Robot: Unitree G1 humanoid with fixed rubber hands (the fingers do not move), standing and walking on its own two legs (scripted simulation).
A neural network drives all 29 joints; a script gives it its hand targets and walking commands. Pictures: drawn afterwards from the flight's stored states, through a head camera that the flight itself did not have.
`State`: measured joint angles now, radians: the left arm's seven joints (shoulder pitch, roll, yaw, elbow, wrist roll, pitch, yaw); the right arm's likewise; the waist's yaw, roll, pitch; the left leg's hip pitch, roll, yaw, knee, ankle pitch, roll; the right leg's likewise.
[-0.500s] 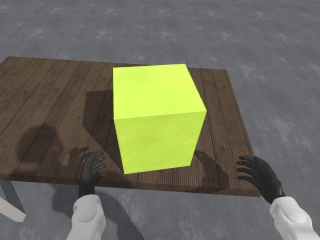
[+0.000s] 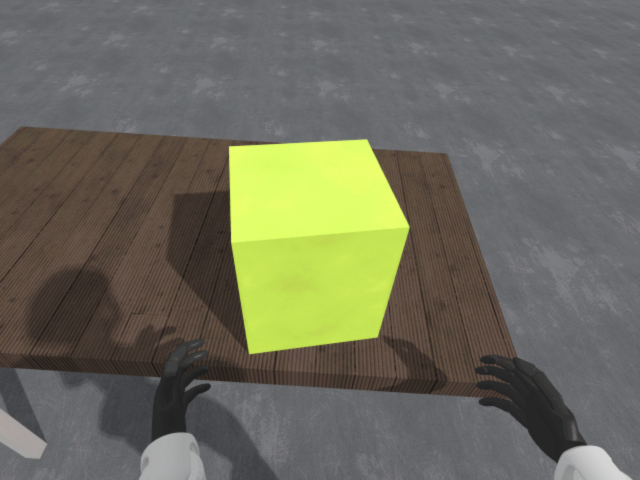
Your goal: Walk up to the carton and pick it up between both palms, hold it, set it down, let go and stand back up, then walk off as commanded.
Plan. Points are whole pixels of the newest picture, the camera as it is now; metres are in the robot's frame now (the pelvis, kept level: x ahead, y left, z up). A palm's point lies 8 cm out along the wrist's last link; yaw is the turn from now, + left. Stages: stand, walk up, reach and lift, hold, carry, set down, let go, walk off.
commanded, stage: set down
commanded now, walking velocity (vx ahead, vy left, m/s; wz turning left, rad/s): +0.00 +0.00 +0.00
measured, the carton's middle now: (307, 247) +0.47 +0.05 +0.03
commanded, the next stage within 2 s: none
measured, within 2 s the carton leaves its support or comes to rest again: neither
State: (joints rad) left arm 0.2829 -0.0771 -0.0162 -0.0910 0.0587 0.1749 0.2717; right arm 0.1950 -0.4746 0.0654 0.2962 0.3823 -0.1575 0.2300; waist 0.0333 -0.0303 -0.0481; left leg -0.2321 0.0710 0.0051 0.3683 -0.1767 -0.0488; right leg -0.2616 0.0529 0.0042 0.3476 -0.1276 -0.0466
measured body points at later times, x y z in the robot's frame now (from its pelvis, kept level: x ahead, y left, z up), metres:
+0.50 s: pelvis +0.01 +0.00 +0.00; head +0.02 +0.02 +0.45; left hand +0.22 +0.19 +0.01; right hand +0.23 -0.23 +0.00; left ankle +0.01 +0.16 -0.75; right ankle +0.03 -0.09 -0.75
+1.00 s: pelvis +0.03 +0.01 +0.00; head +0.04 +0.03 +0.45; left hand +0.21 +0.20 -0.03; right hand +0.22 -0.22 -0.03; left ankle +0.01 +0.16 -0.75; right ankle +0.03 -0.09 -0.75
